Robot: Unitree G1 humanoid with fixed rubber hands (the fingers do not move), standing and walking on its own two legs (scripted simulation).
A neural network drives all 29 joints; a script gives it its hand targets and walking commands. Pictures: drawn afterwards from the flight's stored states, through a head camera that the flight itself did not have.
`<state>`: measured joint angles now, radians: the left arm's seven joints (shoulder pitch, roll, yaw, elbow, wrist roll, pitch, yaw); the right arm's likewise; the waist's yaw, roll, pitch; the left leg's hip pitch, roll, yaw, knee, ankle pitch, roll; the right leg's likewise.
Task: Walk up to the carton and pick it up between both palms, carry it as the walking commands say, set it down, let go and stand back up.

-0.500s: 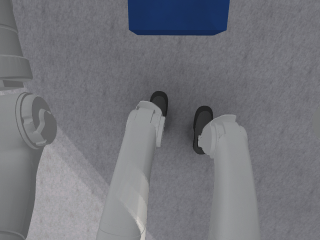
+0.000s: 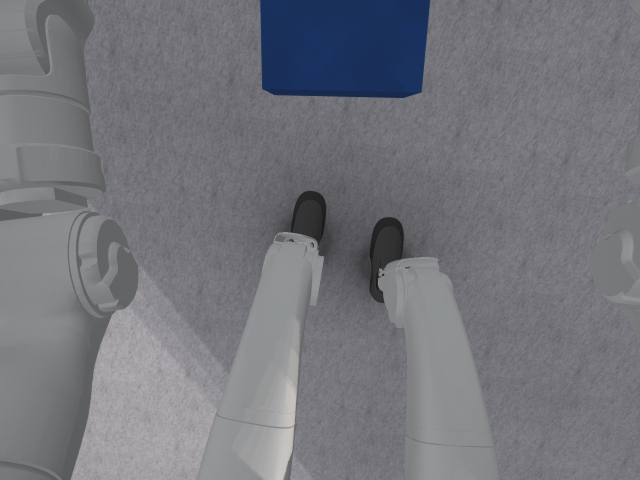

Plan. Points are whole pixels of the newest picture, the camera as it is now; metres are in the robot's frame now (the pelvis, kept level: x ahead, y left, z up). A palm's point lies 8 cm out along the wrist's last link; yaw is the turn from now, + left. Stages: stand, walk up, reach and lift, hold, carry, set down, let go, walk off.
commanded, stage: let go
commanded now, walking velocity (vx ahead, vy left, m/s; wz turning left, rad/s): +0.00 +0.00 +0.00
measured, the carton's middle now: (342, 28) +0.58 +0.07 -0.58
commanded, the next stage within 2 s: stand in 1.42 s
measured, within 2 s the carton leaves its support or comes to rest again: neither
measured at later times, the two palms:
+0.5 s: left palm out of the picture +0.31 +0.29 -0.03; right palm out of the picture +0.38 -0.18 -0.03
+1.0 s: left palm out of the picture +0.25 +0.23 +0.04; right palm out of the picture +0.25 -0.24 +0.03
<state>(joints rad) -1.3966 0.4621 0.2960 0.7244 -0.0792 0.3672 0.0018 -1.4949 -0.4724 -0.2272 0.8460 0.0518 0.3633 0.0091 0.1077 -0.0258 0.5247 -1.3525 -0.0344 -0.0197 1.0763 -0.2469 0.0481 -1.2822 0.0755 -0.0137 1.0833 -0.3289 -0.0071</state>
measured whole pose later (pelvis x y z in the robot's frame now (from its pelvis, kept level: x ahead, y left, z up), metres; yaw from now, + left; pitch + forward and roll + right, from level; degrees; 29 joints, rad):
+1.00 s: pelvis +0.09 -0.01 +0.10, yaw +1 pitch -7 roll +1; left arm 0.20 0.21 0.05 0.38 0.03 0.16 -0.07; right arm 0.21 -0.19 -0.08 0.41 -0.05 0.12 0.06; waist 0.01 0.00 0.21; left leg -0.14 -0.06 0.00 0.52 -0.25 0.04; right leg -0.09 0.03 0.03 0.55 -0.33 -0.02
